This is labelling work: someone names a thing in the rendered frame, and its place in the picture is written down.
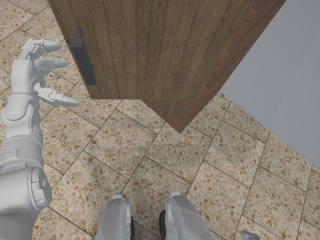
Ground cupboard door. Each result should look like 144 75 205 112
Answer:
48 0 250 100

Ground right robot thigh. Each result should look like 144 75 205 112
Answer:
164 195 215 240

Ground robot right shin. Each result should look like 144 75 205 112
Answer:
165 191 181 240

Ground left robot forearm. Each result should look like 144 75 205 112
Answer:
0 93 44 174

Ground robot left hand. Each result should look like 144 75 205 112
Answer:
10 38 79 108

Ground left robot upper arm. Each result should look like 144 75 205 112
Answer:
0 166 52 240

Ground robot right hand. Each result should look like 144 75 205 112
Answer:
240 230 262 240

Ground handle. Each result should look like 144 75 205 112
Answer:
71 26 96 86

